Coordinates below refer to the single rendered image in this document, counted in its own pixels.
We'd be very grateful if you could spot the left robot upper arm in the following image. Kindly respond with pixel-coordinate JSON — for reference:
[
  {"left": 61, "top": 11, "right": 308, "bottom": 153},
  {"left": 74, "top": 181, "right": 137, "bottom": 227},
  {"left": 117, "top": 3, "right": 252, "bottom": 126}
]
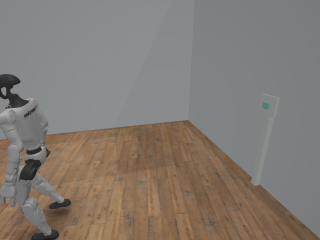
[{"left": 0, "top": 109, "right": 24, "bottom": 153}]

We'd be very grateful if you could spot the button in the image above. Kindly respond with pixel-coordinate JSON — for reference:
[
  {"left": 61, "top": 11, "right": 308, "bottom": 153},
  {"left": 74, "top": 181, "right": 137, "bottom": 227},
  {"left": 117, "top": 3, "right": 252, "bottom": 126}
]
[{"left": 262, "top": 102, "right": 270, "bottom": 110}]

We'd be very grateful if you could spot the robot left forearm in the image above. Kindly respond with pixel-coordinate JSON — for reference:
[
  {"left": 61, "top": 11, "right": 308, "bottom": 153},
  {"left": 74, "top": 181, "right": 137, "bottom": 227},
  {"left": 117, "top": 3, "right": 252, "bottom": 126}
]
[{"left": 4, "top": 145, "right": 22, "bottom": 185}]

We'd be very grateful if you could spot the right robot upper arm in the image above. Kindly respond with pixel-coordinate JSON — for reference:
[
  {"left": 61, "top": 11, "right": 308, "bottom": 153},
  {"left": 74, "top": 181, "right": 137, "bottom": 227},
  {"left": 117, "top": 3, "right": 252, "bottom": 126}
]
[{"left": 25, "top": 98, "right": 48, "bottom": 129}]

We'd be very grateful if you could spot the robot right forearm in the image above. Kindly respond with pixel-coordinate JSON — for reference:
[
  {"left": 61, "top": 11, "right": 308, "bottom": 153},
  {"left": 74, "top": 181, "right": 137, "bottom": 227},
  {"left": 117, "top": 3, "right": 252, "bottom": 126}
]
[{"left": 39, "top": 124, "right": 48, "bottom": 146}]

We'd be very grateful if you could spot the panel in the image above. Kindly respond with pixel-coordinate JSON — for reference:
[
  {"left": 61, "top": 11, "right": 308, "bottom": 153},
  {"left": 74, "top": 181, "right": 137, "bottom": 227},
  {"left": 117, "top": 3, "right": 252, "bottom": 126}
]
[{"left": 251, "top": 93, "right": 280, "bottom": 186}]

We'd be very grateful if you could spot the robot torso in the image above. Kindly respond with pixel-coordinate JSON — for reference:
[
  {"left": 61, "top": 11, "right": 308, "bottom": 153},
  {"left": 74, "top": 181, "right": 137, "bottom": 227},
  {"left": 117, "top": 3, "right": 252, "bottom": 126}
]
[{"left": 3, "top": 98, "right": 47, "bottom": 169}]

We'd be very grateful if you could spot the left robot hand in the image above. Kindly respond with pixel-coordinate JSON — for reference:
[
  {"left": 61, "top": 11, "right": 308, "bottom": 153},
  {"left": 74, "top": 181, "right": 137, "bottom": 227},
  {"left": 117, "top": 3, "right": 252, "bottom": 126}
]
[{"left": 0, "top": 184, "right": 17, "bottom": 207}]

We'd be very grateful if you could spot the robot head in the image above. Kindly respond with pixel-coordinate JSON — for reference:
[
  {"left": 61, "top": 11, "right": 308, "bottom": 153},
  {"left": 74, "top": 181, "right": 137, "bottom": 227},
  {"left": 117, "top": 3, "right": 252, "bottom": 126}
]
[{"left": 0, "top": 74, "right": 29, "bottom": 109}]

